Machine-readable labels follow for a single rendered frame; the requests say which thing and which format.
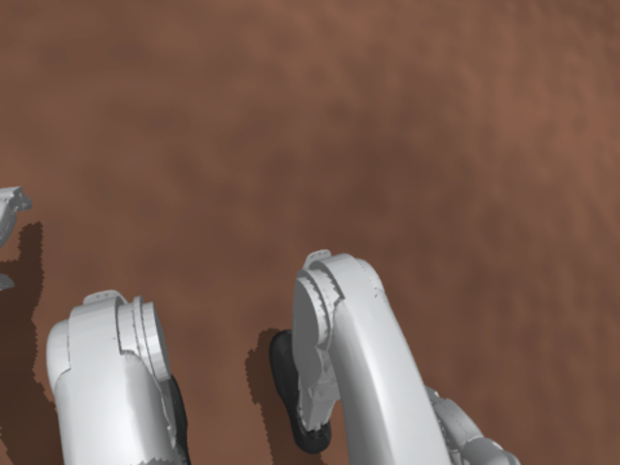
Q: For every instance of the right robot arm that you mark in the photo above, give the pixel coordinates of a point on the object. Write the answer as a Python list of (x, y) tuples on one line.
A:
[(484, 451)]

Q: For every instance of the right robot foot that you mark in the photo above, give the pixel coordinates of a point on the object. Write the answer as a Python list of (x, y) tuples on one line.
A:
[(285, 377)]

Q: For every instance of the left robot foot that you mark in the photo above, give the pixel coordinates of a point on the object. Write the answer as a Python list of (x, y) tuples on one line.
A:
[(180, 421)]

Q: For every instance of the right robot hand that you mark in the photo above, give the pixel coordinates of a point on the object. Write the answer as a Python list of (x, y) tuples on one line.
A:
[(457, 427)]

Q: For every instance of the left robot hand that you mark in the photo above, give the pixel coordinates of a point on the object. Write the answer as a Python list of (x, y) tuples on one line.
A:
[(11, 201)]

